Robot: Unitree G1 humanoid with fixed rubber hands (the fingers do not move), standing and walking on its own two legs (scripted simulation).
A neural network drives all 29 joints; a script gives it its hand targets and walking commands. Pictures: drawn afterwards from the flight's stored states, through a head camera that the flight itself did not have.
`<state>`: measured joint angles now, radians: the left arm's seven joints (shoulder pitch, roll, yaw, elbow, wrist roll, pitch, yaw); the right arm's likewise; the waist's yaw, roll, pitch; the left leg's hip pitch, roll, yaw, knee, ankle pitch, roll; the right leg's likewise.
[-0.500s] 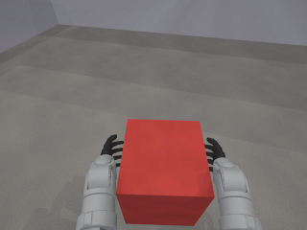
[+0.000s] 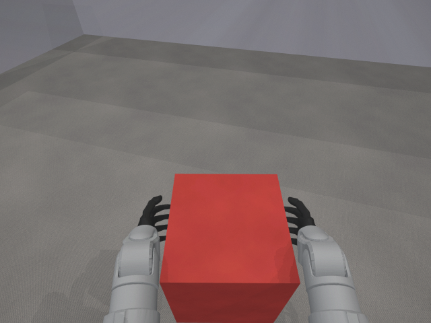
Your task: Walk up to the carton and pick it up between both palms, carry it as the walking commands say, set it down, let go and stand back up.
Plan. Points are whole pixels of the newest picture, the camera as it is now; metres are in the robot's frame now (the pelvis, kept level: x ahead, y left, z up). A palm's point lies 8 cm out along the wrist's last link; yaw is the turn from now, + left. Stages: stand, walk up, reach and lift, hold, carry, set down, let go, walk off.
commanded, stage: reach and lift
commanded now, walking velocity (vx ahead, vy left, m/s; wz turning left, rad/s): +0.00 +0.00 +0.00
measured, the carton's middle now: (225, 250) +0.29 +0.00 -0.04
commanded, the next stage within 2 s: hold in 0.18 s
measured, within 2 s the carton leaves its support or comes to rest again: neither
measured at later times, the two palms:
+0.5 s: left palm (149, 228) +0.30 +0.15 +0.05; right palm (308, 234) +0.28 -0.15 +0.04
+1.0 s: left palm (146, 233) +0.29 +0.15 +0.05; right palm (306, 236) +0.28 -0.15 +0.04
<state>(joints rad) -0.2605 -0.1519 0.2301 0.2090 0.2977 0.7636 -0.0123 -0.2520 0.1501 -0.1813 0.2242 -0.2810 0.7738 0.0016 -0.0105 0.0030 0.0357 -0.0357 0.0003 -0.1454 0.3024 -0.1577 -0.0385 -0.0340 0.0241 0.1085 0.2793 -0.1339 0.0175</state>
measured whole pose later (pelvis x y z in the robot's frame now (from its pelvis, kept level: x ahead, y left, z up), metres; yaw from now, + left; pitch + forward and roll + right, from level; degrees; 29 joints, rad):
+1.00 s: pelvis -0.01 +0.00 -0.01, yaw -1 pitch -3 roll +0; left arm -0.24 -0.15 0.19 0.11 0.22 0.79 0.02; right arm -0.21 0.14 -0.15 0.09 -0.24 0.81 -0.02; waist 0.01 -0.01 -0.03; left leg -0.21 -0.01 -0.09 0.49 -0.23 -0.03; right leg -0.22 0.02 0.09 0.48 -0.18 0.02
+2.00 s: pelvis -0.29 +0.05 -0.01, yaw -29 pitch +2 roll +2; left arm 0.08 -0.14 0.06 -0.48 0.03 1.17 0.12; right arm 0.08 0.13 -0.02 -0.51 -0.04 1.23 -0.16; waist -0.03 0.00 -0.10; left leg -0.60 0.11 0.11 1.00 -0.36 -0.03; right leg -0.31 -0.04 -0.09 0.54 -0.28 -0.05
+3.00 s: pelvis -0.38 +0.11 -0.02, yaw -26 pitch +3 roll +1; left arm 0.04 -0.13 0.06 -0.52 0.03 1.22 0.13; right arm 0.06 0.13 -0.03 -0.53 -0.05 1.24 -0.14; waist -0.01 0.00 -0.14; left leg -0.34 0.03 0.11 0.52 -0.23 0.01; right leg -0.44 -0.06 -0.15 0.46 -0.10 -0.03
